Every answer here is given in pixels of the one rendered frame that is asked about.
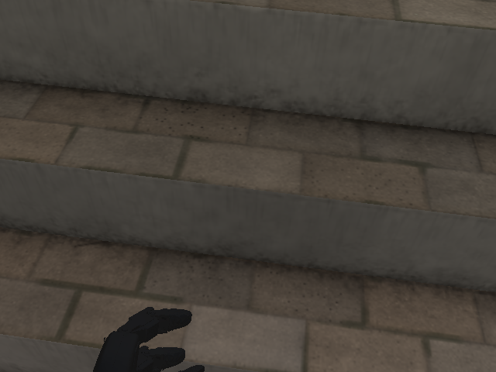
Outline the robot left hand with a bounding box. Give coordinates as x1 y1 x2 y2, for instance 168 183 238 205
93 307 205 372

